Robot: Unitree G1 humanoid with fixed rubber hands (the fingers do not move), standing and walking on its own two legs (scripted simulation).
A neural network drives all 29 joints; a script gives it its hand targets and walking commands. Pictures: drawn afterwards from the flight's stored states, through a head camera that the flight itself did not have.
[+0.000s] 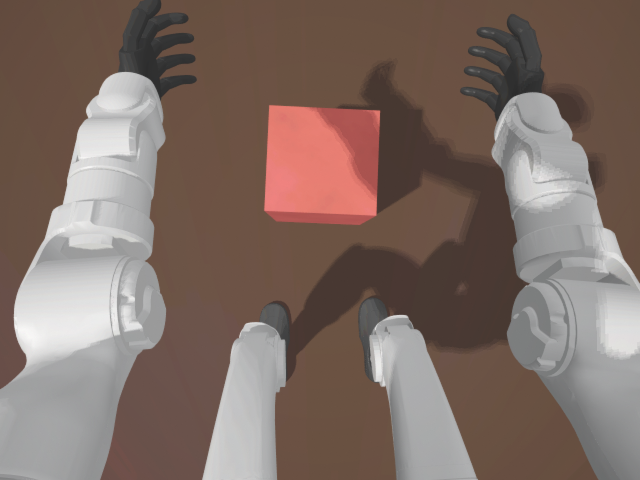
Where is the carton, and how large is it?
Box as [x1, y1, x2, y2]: [264, 105, 379, 224]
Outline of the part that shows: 269,105 264,210 277,221 360,224 374,216 376,211 379,111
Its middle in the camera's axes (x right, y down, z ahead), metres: +0.00 -0.14 +0.85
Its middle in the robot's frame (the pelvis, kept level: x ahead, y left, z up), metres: +0.53 -0.01 -0.52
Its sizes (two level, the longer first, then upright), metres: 0.210 0.200 0.250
